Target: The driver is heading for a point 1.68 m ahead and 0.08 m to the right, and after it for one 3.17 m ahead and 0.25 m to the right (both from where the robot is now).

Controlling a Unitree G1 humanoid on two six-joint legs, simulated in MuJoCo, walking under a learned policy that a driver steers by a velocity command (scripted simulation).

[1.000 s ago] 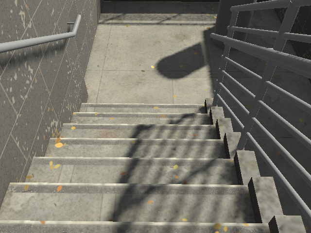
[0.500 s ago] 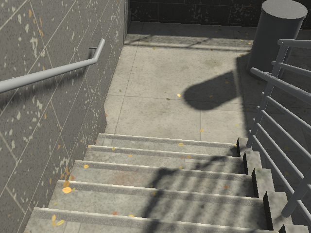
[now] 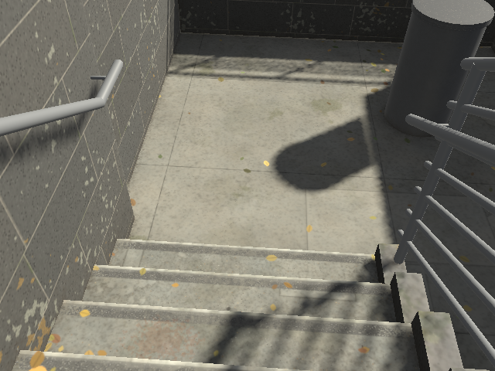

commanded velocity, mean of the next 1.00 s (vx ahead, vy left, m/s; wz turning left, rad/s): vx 0.17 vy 0.00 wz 0.00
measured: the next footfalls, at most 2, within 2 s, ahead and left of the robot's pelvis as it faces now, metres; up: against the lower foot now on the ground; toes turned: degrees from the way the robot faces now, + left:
left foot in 0.20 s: +0.32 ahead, +0.08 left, -0.18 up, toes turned +6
right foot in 0.54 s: +0.30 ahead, -0.11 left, -0.18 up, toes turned +1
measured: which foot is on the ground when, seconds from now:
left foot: up 0.00-0.18, down 0.20-1.00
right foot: down 0.00-0.20, up 0.22-0.52, down 0.54-1.00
